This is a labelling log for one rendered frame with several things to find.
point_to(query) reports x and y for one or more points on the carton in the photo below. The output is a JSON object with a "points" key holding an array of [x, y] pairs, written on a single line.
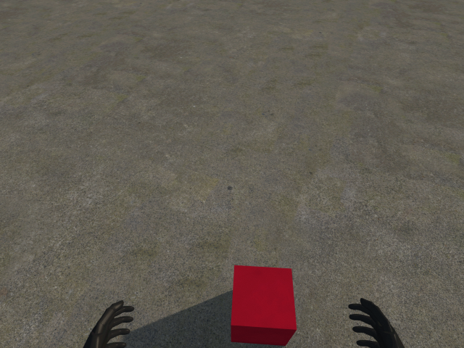
{"points": [[263, 310]]}

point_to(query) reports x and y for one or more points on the robot right hand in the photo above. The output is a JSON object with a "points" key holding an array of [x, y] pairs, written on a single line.
{"points": [[382, 331]]}

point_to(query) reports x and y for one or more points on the robot left hand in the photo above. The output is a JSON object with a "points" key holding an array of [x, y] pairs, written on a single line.
{"points": [[102, 332]]}

